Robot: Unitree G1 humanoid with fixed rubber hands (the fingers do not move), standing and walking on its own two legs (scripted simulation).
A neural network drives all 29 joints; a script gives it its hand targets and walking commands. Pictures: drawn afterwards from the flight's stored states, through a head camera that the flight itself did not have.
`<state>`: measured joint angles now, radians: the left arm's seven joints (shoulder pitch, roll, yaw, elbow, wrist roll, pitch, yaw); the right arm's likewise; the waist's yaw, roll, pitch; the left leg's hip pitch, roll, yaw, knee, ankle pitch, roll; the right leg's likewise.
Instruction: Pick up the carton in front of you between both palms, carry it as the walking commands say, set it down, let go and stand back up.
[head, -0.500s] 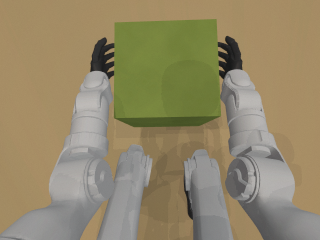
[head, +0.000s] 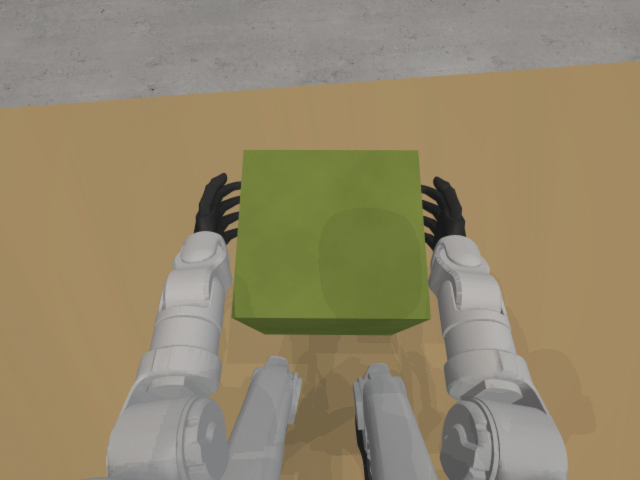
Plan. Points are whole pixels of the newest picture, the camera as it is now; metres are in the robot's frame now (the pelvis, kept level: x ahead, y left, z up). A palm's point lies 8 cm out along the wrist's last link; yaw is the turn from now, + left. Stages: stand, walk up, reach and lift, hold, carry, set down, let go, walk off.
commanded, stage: reach and lift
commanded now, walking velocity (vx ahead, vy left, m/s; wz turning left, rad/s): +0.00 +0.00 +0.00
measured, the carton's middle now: (329, 257) +0.41 +0.01 -0.11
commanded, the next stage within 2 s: hold in 1.82 s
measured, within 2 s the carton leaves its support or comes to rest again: neither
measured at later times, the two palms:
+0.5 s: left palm (168, 208) +0.37 +0.16 +0.11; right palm (515, 222) +0.38 -0.14 +0.11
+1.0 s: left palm (109, 182) +0.35 +0.15 +0.21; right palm (604, 208) +0.35 -0.15 +0.20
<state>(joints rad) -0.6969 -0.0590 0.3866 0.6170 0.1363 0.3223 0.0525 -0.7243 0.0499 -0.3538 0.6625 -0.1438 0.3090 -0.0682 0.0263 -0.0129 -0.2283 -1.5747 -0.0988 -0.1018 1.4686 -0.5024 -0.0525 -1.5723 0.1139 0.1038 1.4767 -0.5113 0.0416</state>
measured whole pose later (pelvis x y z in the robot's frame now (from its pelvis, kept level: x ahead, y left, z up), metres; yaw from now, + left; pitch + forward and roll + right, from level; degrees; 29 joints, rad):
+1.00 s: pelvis +0.06 +0.00 +0.18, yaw +0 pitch -3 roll +0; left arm -0.29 -0.16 0.29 0.40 0.27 0.61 -0.01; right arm -0.29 0.16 -0.28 0.41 -0.27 0.60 0.00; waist 0.01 -0.01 -0.03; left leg -0.18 -0.05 -0.14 0.47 -0.23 -0.01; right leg -0.18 0.05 0.15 0.48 -0.24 0.01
